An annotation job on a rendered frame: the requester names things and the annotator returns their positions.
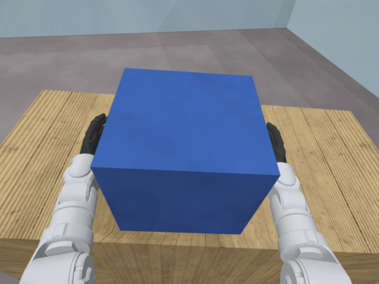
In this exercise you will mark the left robot hand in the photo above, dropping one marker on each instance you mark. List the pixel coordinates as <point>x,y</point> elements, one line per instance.
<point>93,135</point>

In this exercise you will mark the right robot upper arm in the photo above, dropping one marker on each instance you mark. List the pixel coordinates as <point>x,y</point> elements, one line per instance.
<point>305,271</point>

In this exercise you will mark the right robot hand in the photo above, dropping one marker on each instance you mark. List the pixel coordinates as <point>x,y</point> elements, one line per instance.
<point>277,142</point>

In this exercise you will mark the carton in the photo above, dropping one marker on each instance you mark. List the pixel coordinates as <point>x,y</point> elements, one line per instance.
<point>185,152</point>

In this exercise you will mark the right robot forearm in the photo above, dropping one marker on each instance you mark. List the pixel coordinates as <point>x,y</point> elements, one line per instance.
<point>297,232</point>

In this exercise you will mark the pedestal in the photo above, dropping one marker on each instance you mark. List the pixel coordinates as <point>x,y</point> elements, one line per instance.
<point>334,159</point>

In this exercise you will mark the left robot forearm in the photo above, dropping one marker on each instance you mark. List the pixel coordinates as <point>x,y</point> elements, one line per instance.
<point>70,229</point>

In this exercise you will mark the left robot upper arm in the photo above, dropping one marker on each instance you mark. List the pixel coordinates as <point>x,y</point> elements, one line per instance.
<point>70,268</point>

